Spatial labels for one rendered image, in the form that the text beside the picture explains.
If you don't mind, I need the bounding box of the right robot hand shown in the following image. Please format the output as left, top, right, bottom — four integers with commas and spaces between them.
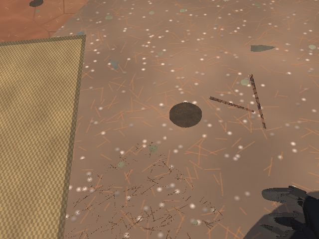
259, 185, 319, 239

